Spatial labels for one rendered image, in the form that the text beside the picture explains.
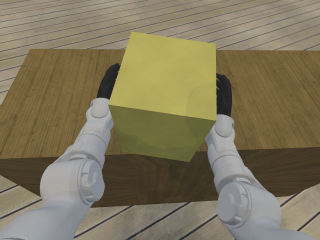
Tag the robot right hand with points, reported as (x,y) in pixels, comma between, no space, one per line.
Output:
(224,95)

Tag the carton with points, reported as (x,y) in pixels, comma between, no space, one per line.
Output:
(164,100)

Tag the pedestal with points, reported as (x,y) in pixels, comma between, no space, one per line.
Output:
(275,109)

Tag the right robot forearm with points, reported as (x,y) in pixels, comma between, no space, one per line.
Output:
(224,158)

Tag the robot right upper arm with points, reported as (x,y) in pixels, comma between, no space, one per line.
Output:
(251,213)

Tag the robot left upper arm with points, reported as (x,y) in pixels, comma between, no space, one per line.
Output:
(68,190)

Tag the left robot forearm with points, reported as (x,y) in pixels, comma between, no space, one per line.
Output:
(93,139)

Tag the robot left hand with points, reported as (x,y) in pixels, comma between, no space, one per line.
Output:
(108,82)

